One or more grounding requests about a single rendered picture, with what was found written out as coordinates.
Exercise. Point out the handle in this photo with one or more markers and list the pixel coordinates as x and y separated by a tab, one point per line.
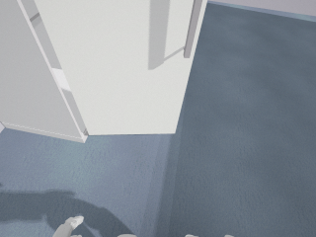
192	28

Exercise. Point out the robot left hand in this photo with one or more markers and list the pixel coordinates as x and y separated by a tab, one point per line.
65	230

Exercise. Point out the fridge door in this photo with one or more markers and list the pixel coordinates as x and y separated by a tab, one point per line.
123	60

